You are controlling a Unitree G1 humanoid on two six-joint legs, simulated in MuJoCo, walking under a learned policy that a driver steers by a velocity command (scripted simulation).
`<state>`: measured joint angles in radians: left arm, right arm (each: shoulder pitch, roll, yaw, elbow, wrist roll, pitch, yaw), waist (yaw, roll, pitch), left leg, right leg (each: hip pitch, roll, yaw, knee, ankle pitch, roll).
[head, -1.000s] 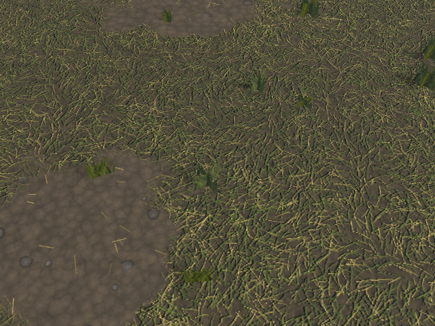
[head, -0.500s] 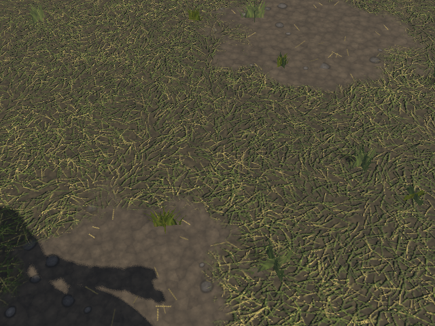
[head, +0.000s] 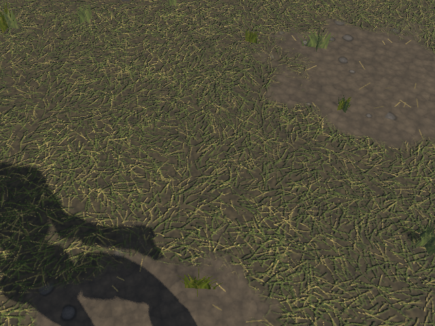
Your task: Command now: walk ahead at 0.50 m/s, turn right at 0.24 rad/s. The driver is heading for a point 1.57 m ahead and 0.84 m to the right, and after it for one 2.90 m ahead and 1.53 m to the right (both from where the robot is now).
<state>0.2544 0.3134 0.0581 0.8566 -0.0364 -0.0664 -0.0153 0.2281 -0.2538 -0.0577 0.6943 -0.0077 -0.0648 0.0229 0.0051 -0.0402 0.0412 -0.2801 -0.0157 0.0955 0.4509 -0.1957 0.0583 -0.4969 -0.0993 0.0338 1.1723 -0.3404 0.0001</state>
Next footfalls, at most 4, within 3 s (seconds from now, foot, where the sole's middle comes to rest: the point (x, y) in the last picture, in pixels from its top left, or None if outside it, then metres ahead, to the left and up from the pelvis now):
0.38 right None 0.36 -0.16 -0.78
0.84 left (239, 258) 0.68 -0.07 -0.78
1.36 right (353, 248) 0.73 -0.45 -0.78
1.88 left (357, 163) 1.10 -0.54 -0.78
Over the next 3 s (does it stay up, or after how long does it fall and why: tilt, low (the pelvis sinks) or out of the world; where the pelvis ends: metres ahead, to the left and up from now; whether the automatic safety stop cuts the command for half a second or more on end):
stays up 1.33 -0.86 -0.02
